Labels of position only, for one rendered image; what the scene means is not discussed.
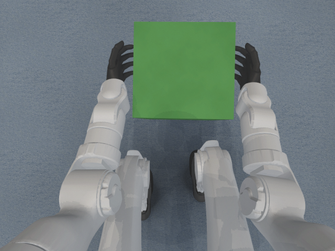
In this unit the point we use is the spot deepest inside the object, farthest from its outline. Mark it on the robot right hand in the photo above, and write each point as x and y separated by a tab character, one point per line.
250	71

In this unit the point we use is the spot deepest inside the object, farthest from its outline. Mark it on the robot left hand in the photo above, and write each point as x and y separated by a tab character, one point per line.
115	67

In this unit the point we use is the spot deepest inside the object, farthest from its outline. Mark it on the robot shin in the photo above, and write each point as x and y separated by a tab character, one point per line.
212	143
145	194

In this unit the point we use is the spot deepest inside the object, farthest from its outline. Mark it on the left robot forearm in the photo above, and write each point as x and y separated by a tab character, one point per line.
105	130

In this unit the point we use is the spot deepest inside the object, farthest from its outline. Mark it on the right robot forearm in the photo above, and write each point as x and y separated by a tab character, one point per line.
261	141

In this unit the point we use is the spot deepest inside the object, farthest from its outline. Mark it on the carton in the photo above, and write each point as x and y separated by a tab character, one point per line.
184	70

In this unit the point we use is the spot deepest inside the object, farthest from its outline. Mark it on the left robot shin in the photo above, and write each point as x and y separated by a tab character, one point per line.
145	194

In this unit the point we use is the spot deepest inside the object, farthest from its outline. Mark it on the robot left upper arm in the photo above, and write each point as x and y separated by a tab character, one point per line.
87	198

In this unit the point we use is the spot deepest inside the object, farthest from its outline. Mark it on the right robot shin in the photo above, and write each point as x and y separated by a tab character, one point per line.
212	143

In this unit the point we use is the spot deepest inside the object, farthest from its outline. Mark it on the robot right upper arm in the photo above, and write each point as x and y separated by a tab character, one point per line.
276	207

